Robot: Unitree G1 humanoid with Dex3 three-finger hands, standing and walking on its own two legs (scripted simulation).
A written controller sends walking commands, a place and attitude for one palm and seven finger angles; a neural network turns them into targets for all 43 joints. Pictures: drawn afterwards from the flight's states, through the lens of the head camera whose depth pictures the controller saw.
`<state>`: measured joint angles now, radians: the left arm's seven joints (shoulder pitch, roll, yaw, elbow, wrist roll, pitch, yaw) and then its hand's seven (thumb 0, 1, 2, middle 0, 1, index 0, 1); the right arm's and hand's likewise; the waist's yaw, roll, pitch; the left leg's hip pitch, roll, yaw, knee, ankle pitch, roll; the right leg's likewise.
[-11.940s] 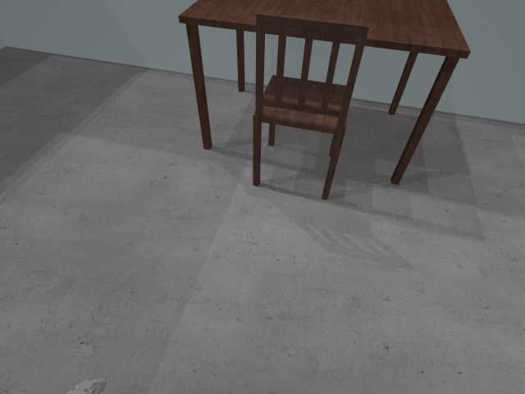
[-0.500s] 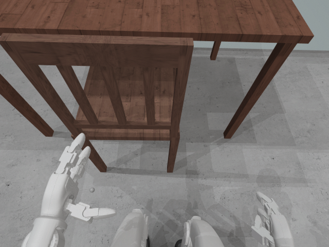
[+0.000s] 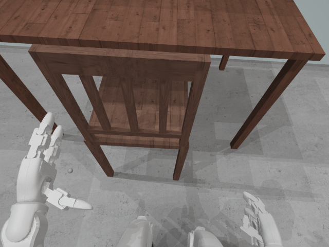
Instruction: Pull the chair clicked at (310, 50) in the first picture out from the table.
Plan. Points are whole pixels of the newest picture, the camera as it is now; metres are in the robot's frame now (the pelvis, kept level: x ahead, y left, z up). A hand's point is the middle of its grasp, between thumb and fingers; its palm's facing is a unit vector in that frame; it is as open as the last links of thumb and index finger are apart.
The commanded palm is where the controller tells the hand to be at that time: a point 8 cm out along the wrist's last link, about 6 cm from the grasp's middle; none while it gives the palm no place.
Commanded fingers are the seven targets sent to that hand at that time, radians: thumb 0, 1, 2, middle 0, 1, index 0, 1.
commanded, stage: raise the hand toward the chair's back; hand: left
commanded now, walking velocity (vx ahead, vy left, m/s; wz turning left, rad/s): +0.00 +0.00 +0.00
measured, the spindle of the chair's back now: (130, 107) +0.48 +0.15 -0.02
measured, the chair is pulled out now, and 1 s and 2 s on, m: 0.00 0.00 0.00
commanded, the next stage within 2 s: aim the fingers beside a spindle in 0.46 s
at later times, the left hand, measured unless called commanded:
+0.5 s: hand (85, 186) +0.23 +0.19 +0.04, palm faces +0.04 -1.00 -0.06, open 16.9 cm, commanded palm +0.21 +0.25 +0.06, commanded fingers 0.00 -0.50 0.30 -0.06 -0.08 -0.06 -0.08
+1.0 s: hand (93, 164) +0.28 +0.19 +0.04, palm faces +0.09 -0.99 -0.06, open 16.9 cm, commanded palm +0.25 +0.23 +0.04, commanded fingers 0.00 -0.50 0.30 -0.06 -0.08 -0.06 -0.08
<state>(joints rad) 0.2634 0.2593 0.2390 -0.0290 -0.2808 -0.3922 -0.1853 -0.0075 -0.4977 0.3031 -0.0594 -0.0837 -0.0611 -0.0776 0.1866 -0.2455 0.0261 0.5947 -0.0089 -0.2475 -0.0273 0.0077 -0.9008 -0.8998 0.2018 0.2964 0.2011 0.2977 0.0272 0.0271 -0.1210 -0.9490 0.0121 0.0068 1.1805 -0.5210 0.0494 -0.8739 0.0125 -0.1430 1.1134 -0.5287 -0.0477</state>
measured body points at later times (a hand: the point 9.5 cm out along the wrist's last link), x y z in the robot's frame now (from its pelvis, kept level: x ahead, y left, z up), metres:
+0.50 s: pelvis -0.01 -0.01 +0.00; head +0.07 +0.00 +0.45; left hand +0.22 +0.25 +0.05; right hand +0.18 -0.24 -0.08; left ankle +0.03 +0.08 -0.65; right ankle +0.01 -0.10 -0.65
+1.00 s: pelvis -0.01 -0.02 -0.01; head +0.08 -0.02 +0.43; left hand +0.27 +0.24 +0.05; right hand +0.17 -0.26 -0.10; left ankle +0.03 +0.08 -0.65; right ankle +0.01 -0.10 -0.65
